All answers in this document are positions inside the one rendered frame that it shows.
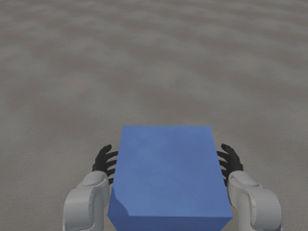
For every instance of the robot left hand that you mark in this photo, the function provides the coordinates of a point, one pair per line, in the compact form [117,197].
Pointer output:
[101,163]

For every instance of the carton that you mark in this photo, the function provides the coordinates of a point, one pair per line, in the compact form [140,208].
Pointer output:
[168,178]

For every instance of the robot right hand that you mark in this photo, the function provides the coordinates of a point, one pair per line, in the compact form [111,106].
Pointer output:
[233,162]

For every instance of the left robot forearm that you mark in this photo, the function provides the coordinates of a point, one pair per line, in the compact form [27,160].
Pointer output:
[84,206]

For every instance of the right robot forearm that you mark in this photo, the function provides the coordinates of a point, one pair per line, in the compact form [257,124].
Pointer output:
[258,209]

